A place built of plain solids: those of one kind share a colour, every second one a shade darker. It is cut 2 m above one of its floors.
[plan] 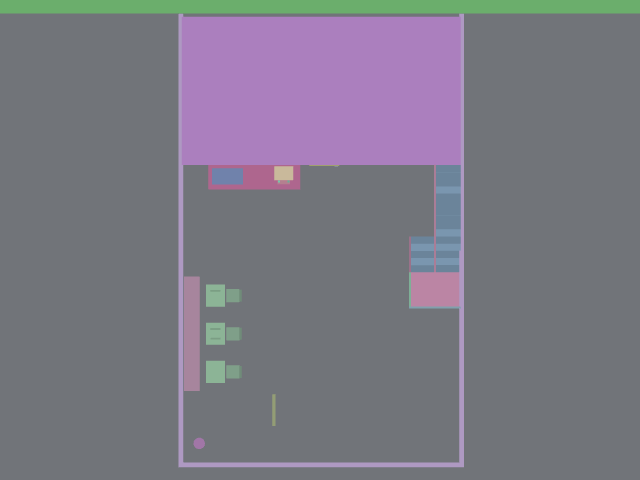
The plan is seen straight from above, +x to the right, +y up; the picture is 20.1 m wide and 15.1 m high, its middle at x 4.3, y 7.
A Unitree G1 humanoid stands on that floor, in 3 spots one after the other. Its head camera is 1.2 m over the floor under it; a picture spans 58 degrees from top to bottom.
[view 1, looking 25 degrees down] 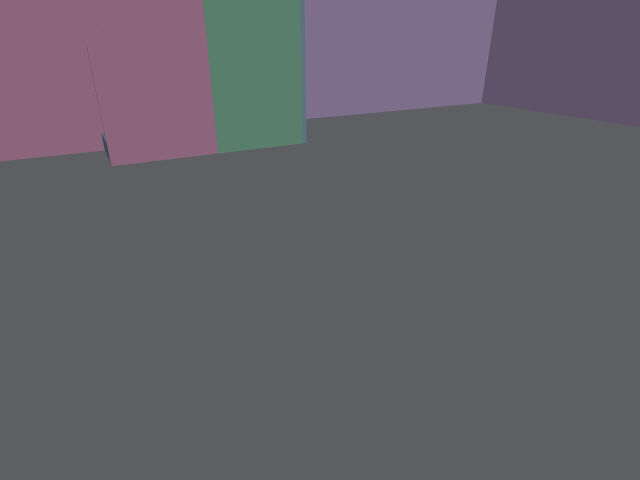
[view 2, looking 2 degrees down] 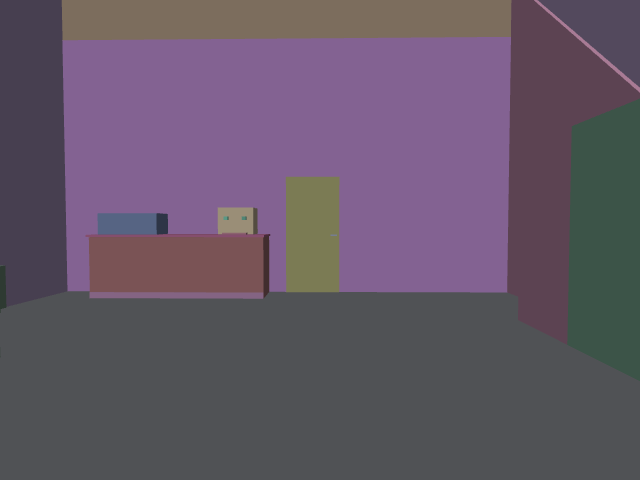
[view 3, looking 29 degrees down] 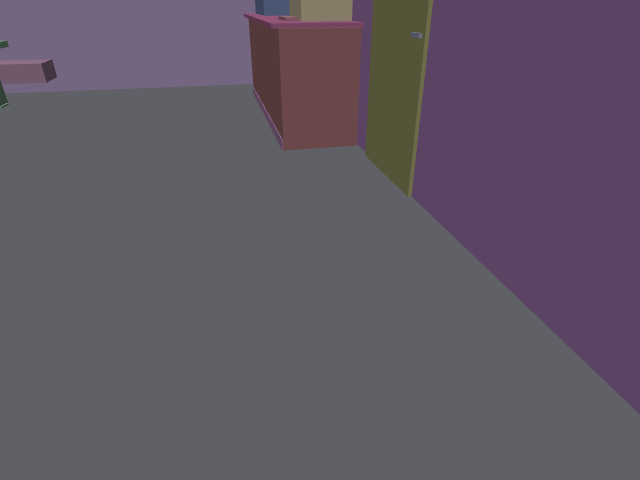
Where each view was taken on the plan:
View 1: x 2.23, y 7.35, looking -29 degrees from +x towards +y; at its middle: ground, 2.84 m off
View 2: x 4.70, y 1.65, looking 91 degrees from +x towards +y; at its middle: service_door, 7.69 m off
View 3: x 7.48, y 8.11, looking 167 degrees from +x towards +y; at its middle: ground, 2.48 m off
